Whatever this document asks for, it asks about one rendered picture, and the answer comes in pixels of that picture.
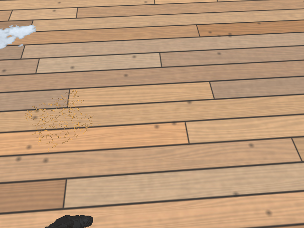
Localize left robot hand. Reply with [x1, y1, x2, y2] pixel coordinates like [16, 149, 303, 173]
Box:
[45, 215, 93, 228]

